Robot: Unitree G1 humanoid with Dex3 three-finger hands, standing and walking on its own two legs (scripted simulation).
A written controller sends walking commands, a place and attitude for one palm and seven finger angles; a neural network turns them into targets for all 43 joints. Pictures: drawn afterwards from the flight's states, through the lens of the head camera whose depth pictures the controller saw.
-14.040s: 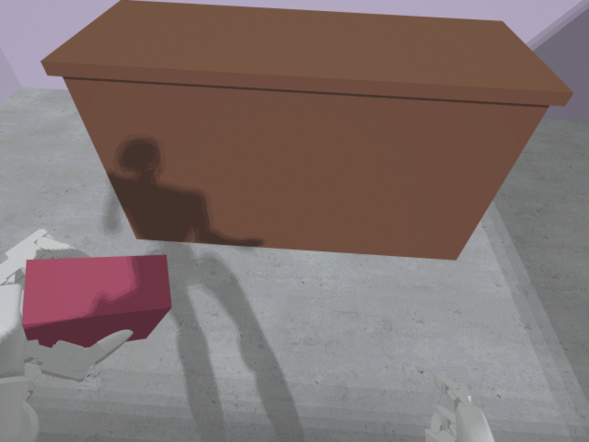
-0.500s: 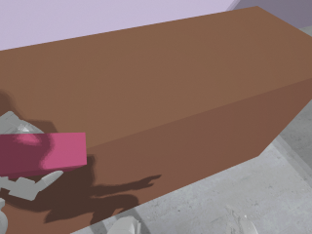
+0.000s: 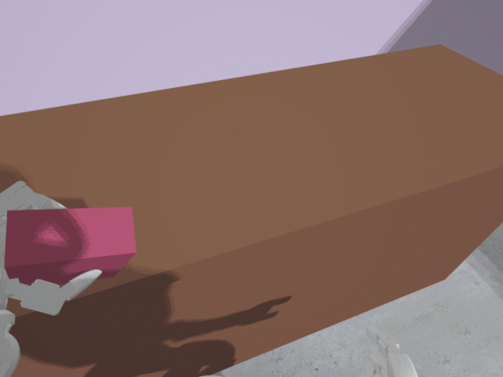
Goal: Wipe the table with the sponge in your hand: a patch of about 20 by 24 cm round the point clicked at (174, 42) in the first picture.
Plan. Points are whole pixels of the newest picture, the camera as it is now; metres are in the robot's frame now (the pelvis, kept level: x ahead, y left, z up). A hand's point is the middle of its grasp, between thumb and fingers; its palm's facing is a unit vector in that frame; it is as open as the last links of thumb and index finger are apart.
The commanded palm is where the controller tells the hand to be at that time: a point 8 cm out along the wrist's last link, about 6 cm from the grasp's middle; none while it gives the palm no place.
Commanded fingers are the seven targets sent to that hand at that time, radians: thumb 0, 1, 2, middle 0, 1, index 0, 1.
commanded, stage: shuffle to correct the standing spot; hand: left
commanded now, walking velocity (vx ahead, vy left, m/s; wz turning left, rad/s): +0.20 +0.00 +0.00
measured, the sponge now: (88, 248) +0.22 +0.23 +0.16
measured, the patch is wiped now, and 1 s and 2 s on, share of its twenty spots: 0.00 0.00 0.00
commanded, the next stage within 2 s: come to a stop and stand still in 0.06 s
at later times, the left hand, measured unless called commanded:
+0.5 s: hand (53, 213) +0.25 +0.28 +0.18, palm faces +0.40 -0.80 -0.44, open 9.8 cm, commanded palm +0.20 +0.31 +0.19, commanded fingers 0.00 0.10 1.30 -1.20 -1.60 -1.20 -1.60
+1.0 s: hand (69, 206) +0.27 +0.27 +0.17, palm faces +0.40 -0.84 -0.36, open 9.8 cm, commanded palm +0.22 +0.31 +0.19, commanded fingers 0.00 0.10 1.30 -1.20 -1.60 -1.20 -1.60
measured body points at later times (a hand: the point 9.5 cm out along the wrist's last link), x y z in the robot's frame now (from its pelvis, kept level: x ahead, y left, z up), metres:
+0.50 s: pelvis +0.04 +0.03 +0.00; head +0.05 +0.03 +0.45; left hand +0.22 +0.32 +0.21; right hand +0.21 -0.16 -0.09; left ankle +0.08 +0.17 -0.73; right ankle +0.07 -0.05 -0.73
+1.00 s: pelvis +0.06 +0.03 +0.01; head +0.07 +0.03 +0.46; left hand +0.24 +0.31 +0.19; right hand +0.24 -0.21 -0.06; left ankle +0.06 +0.15 -0.73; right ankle +0.07 -0.05 -0.73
